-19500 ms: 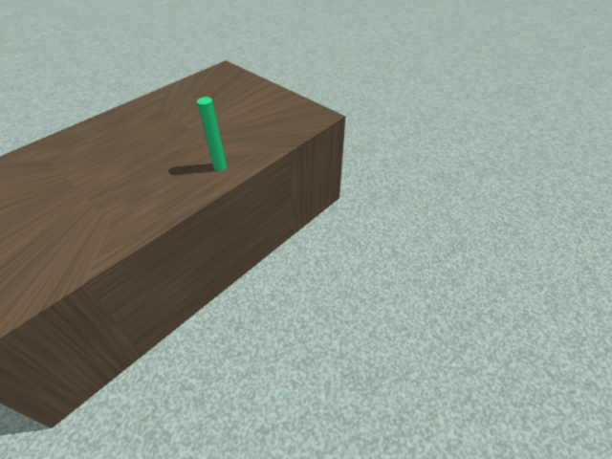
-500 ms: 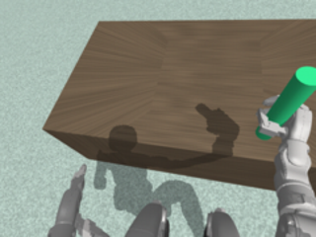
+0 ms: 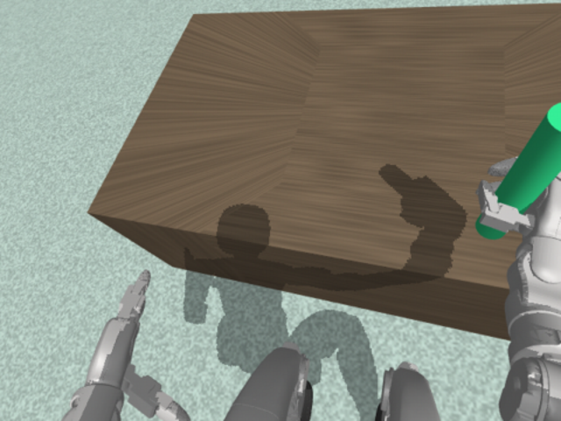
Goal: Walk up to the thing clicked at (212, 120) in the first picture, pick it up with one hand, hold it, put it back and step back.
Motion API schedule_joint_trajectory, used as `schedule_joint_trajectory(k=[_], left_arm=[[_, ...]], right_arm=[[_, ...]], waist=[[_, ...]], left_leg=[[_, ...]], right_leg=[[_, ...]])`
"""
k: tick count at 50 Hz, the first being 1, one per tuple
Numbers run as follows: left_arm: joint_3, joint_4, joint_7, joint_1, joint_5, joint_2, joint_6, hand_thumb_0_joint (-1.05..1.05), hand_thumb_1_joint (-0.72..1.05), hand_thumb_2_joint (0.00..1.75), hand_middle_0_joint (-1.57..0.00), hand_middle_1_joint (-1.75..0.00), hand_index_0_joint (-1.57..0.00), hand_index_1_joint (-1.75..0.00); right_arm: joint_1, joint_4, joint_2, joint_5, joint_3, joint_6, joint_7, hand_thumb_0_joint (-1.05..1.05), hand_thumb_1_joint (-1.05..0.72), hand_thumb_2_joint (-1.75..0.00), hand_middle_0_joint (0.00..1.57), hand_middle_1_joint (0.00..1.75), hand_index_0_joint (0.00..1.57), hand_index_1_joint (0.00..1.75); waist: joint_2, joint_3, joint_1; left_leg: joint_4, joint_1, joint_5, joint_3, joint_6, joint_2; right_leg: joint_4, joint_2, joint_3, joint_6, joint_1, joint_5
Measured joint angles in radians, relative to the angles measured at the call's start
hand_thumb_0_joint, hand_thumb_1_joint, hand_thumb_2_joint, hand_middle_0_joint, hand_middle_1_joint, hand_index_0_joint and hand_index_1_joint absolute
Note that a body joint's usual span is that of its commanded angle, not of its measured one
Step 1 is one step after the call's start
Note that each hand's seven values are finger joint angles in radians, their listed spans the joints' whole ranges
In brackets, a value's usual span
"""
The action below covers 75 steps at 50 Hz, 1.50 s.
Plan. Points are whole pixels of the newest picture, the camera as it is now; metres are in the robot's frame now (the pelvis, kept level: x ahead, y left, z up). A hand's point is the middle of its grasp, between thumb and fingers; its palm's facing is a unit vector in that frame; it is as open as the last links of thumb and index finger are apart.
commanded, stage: crouch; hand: right
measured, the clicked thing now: (522, 185) +0.45 -0.21 +0.01
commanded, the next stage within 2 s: lower in 0.18 s
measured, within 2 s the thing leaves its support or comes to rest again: rests again in 1.06 s
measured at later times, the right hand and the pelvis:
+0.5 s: hand (493, 197) +0.47 -0.20 -0.06, palm faces +0.21 +0.98 +0.01, open 5.5 cm; pelvis -0.01 +0.00 -0.02, yaw +1 degrees
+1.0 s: hand (481, 209) +0.48 -0.20 -0.10, palm faces +0.20 +0.98 +0.00, open 5.5 cm; pelvis -0.03 +0.00 -0.06, yaw +2 degrees
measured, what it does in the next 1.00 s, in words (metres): lowers itself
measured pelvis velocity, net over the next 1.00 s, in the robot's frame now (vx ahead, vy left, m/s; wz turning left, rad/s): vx -0.03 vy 0.00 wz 0.03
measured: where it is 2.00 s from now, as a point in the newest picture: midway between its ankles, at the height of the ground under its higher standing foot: outside the picture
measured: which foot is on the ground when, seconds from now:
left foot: down 0.00-1.00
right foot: down 0.00-1.00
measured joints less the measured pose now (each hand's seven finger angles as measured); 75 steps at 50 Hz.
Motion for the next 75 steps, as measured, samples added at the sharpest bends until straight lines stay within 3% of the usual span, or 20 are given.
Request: schedule_joint_trajectory(k=[22, 30, 40, 46, 55, 69, 75], left_arm=[[-0.033, -0.099, -0.009, 0.021, 0.006, 0.008, -0.008, -0.01, -0.52, 0.05, -0.07, -0.06, -0.07, -0.05], [-0.021, -0.138, -0.015, 0.022, 0.014, 0.017, -0.025, -0.01, -0.54, 0.06, -0.07, -0.05, -0.07, -0.05], [-0.033, -0.160, -0.021, 0.024, 0.021, 0.016, -0.026, -0.01, -0.55, 0.07, -0.07, -0.05, -0.06, -0.06], [-0.015, -0.189, -0.022, 0.022, 0.019, 0.034, -0.029, -0.01, -0.55, 0.07, -0.07, -0.05, -0.06, -0.06], [-0.009, -0.250, -0.026, 0.035, 0.016, 0.049, -0.041, -0.01, -0.55, 0.07, -0.07, -0.05, -0.06, -0.05], [0.016, -0.291, -0.023, 0.059, 0.006, 0.065, -0.056, -0.01, -0.55, 0.06, -0.08, -0.05, -0.06, -0.05], [0.023, -0.299, -0.024, 0.068, 0.003, 0.063, -0.058, -0.01, -0.53, 0.05, -0.08, -0.06, -0.07, -0.05]], right_arm=[[-0.110, 0.153, -0.092, -0.017, -0.073, -0.024, 0.039, -0.03, -0.14, -1.10, 0.95, 1.10, 1.00, 1.12], [-0.108, 0.156, -0.120, -0.029, -0.096, -0.044, 0.043, -0.03, -0.14, -1.09, 0.95, 1.11, 1.00, 1.12], [-0.108, 0.146, -0.147, -0.044, -0.094, -0.046, 0.033, -0.03, -0.14, -1.10, 0.95, 1.11, 1.00, 1.12], [-0.135, 0.182, -0.162, -0.048, -0.096, -0.048, 0.020, -0.04, -0.14, -1.10, 0.96, 1.10, 1.01, 1.11], [-0.160, 0.206, -0.198, -0.061, -0.125, -0.052, 0.024, -0.04, -0.14, -1.10, 0.96, 1.10, 1.01, 1.11], [-0.174, 0.178, -0.224, -0.052, -0.135, -0.045, 0.060, -0.04, -0.14, -1.09, 0.96, 1.10, 1.01, 1.11], [-0.178, 0.165, -0.225, -0.051, -0.133, -0.029, 0.058, -0.04, -0.13, -0.93, 0.99, 1.03, 1.04, 1.03]], waist=[[-0.010, -0.004, 0.051], [0.002, -0.007, 0.076], [0.008, -0.019, 0.104], [0.002, -0.013, 0.113], [0.004, -0.002, 0.133], [0.002, -0.010, 0.132], [0.001, -0.009, 0.130]], left_leg=[[0.069, -0.098, -0.011, 0.022, 0.007, -0.009], [0.130, -0.177, -0.022, 0.027, 0.005, -0.011], [0.185, -0.244, -0.029, 0.034, 0.004, -0.015], [0.201, -0.259, -0.027, 0.037, 0.003, -0.016], [0.239, -0.303, -0.027, 0.037, 0.006, -0.017], [0.287, -0.356, -0.040, 0.048, 0.013, -0.018], [0.290, -0.361, -0.040, 0.049, 0.011, -0.020]], right_leg=[[0.081, -0.007, 0.027, 0.006, -0.108, -0.013], [0.150, -0.010, 0.034, 0.003, -0.192, -0.028], [0.215, -0.013, 0.044, 0.002, -0.265, -0.040], [0.235, -0.014, 0.049, 0.000, -0.282, -0.040], [0.267, -0.015, 0.050, 0.003, -0.323, -0.038], [0.315, -0.015, 0.064, 0.010, -0.378, -0.049], [0.320, -0.016, 0.065, 0.009, -0.383, -0.050]])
